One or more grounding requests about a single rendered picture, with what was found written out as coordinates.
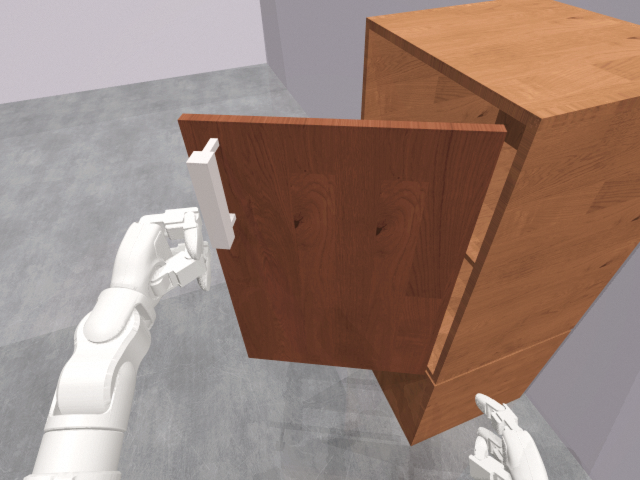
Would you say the robot left forearm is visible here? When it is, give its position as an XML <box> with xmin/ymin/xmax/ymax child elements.
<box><xmin>23</xmin><ymin>287</ymin><xmax>156</xmax><ymax>480</ymax></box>

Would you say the robot right hand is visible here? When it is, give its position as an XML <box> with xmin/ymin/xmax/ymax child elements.
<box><xmin>469</xmin><ymin>393</ymin><xmax>548</xmax><ymax>480</ymax></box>

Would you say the handle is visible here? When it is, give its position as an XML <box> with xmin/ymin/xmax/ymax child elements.
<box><xmin>186</xmin><ymin>138</ymin><xmax>236</xmax><ymax>249</ymax></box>

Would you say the robot left hand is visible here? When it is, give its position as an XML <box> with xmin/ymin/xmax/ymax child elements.
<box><xmin>110</xmin><ymin>207</ymin><xmax>212</xmax><ymax>308</ymax></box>

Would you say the cupboard door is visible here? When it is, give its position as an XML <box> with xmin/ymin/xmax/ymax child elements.
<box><xmin>178</xmin><ymin>113</ymin><xmax>507</xmax><ymax>375</ymax></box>

